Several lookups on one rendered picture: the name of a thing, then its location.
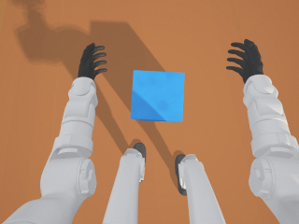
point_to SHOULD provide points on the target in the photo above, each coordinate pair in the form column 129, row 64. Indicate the carton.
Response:
column 157, row 96

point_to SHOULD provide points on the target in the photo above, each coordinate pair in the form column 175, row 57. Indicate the robot right hand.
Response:
column 252, row 60

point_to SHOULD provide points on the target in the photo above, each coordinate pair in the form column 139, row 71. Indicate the robot right upper arm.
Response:
column 276, row 181

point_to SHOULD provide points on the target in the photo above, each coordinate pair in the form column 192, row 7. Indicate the robot left upper arm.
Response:
column 65, row 184

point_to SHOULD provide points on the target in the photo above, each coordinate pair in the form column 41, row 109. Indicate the robot left hand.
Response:
column 87, row 64

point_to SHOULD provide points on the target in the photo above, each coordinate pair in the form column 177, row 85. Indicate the left robot forearm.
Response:
column 76, row 133

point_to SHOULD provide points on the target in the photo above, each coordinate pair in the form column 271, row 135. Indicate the right robot forearm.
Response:
column 267, row 121

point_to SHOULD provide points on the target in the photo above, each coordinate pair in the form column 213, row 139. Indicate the robot left foot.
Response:
column 142, row 149

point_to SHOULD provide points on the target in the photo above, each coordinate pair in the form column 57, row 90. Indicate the robot right thigh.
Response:
column 202, row 202

